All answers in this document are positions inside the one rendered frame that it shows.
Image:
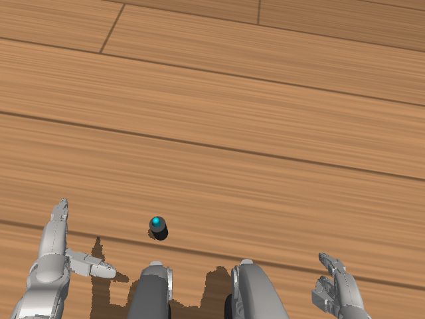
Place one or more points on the left robot hand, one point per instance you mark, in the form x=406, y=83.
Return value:
x=53, y=241

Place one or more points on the bottle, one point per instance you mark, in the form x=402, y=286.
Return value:
x=158, y=228

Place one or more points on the right robot hand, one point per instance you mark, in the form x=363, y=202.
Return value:
x=338, y=294

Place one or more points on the right robot arm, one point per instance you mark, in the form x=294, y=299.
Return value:
x=352, y=312

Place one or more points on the left robot arm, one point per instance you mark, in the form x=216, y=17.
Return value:
x=46, y=289

